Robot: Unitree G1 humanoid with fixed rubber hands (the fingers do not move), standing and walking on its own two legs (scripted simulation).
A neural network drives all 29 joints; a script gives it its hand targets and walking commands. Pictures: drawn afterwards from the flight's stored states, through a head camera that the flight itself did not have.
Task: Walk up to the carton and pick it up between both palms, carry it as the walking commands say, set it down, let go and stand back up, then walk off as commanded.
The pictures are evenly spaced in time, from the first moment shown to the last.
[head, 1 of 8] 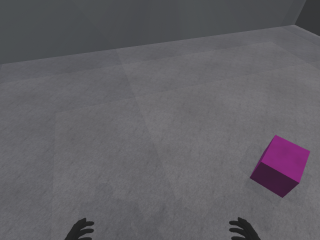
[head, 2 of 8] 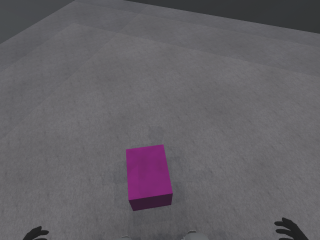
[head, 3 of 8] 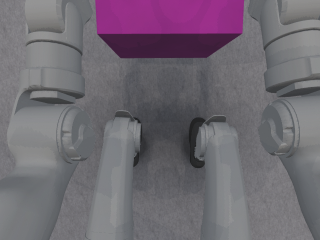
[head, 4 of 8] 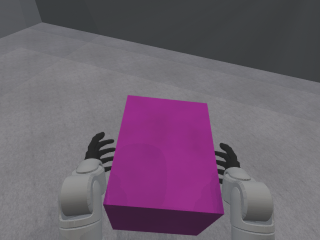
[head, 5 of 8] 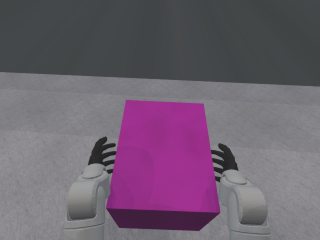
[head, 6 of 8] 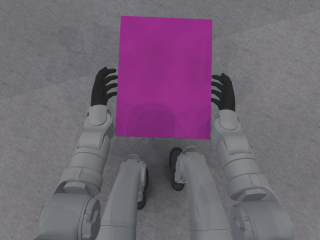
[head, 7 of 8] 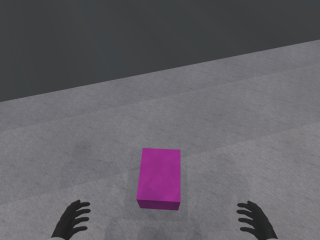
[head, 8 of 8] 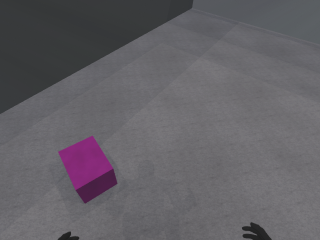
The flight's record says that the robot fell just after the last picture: no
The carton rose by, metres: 0.71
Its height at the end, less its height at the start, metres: +0.00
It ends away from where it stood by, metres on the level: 2.28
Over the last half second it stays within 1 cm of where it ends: yes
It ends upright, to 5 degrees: yes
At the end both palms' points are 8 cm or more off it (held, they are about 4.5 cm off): yes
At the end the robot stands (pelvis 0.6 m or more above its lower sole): yes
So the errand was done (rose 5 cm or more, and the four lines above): yes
